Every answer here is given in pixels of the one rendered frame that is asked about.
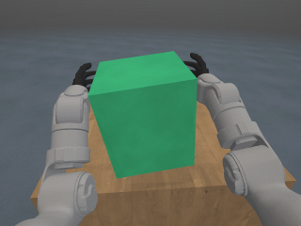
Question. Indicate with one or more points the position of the robot left hand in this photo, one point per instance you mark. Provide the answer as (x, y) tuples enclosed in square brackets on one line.
[(81, 75)]

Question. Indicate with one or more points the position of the pedestal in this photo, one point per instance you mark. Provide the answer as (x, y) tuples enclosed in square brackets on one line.
[(196, 195)]

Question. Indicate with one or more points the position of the left robot upper arm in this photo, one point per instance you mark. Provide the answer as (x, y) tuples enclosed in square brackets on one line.
[(65, 199)]

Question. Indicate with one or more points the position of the right robot upper arm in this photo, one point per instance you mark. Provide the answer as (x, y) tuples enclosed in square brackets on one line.
[(256, 174)]

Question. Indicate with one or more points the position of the robot right forearm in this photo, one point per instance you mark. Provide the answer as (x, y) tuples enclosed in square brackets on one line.
[(236, 131)]

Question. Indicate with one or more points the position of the robot right hand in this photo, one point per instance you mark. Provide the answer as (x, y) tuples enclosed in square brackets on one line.
[(200, 66)]

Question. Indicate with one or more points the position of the robot left forearm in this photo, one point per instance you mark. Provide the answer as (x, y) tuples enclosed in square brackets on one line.
[(69, 138)]

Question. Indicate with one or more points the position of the carton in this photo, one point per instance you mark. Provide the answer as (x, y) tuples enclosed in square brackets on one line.
[(146, 110)]

